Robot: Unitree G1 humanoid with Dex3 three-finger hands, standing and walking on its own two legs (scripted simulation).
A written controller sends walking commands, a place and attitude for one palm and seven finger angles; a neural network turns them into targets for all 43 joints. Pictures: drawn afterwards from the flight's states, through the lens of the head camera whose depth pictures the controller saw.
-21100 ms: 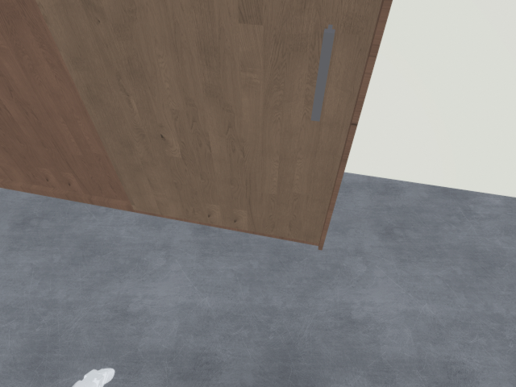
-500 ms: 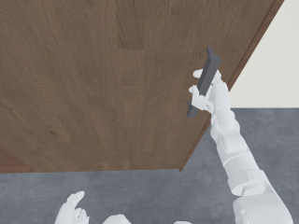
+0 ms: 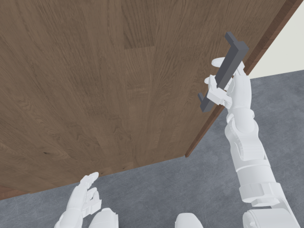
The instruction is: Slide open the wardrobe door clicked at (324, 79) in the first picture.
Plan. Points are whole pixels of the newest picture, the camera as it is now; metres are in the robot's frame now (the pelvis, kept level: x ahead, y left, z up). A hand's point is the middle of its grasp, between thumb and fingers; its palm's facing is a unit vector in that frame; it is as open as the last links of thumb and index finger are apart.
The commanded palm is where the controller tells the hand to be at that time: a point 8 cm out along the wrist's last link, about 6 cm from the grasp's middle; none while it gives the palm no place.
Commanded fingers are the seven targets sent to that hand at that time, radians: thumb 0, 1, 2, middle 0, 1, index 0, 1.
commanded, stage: step sideways, sliding the door along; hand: right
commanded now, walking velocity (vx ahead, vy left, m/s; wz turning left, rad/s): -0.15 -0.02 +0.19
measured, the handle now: (215, 77) +0.44 -0.20 +0.11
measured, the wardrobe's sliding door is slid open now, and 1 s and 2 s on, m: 0.02 0.24 0.39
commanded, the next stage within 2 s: none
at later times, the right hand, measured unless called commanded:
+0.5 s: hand (171, 96) +0.38 -0.08 +0.12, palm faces +0.18 +0.98 -0.04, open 6.1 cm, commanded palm +0.34 -0.04 +0.12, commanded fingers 0.00 -0.90 -0.90 0.45 1.40 0.45 1.40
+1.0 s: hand (128, 105) +0.36 +0.02 +0.12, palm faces -0.08 +0.98 -0.17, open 6.3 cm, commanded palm +0.34 +0.04 +0.12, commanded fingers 0.00 -0.90 -0.90 0.45 1.40 0.45 1.40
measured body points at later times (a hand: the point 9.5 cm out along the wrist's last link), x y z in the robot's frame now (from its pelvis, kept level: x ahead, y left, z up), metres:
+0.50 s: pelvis +0.05 +0.04 +0.01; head +0.15 +0.06 +0.45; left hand +0.28 +0.20 -0.10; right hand +0.36 -0.13 +0.13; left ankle +0.08 +0.16 -0.71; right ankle -0.02 -0.11 -0.69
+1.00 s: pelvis +0.03 +0.11 +0.01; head +0.10 +0.11 +0.46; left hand +0.24 +0.28 -0.08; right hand +0.36 -0.03 +0.13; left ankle +0.08 +0.23 -0.71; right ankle +0.00 -0.10 -0.71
